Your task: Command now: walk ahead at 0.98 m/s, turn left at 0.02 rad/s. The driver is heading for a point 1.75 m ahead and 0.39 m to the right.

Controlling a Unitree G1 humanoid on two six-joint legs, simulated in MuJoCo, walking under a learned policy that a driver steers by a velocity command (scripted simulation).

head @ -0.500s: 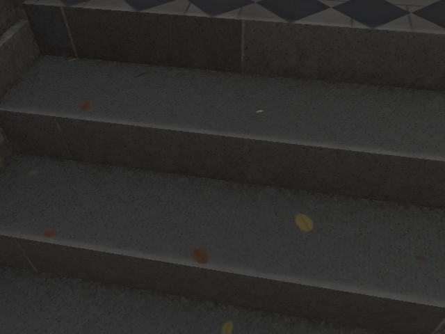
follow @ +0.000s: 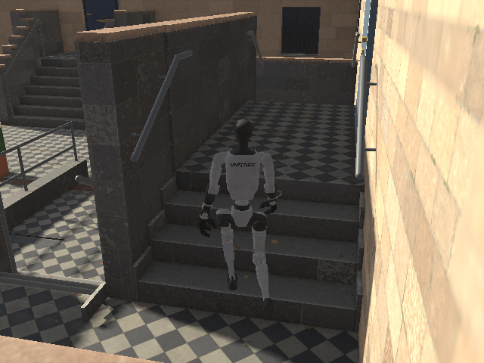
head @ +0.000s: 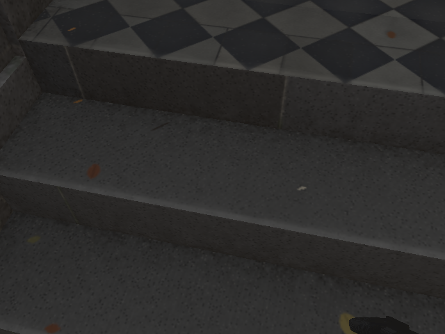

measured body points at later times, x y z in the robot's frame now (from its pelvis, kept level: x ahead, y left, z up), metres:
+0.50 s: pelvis +0.39 +0.01 +0.23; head +0.37 +0.04 +0.68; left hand +0.46 +0.26 +0.08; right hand +0.52 -0.22 +0.14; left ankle +0.31 +0.15 -0.20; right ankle +0.37 -0.04 -0.45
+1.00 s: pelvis +0.83 +0.06 +0.46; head +0.84 +0.05 +0.91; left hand +1.12 +0.18 +0.45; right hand +0.72 -0.18 +0.32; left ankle +0.72 +0.13 -0.28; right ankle +0.94 -0.09 +0.06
